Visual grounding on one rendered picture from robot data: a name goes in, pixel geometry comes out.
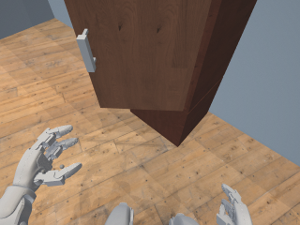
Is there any left robot hand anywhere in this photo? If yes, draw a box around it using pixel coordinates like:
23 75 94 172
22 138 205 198
12 125 83 192

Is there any robot thigh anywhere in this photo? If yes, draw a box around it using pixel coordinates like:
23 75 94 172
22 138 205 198
104 205 134 225
169 215 199 225

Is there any right robot hand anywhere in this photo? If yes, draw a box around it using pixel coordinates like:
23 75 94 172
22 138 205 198
217 183 253 225

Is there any handle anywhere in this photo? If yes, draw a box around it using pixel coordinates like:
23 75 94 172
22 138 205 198
76 28 97 72

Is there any cupboard door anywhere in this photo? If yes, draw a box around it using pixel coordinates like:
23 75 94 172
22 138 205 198
64 0 212 112

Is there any left robot thigh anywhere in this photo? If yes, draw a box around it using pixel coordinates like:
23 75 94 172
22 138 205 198
104 205 134 225

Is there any left robot forearm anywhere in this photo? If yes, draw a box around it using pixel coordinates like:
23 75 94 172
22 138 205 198
0 185 37 225

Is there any right robot thigh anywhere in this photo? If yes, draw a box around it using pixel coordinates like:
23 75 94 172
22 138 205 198
169 215 199 225

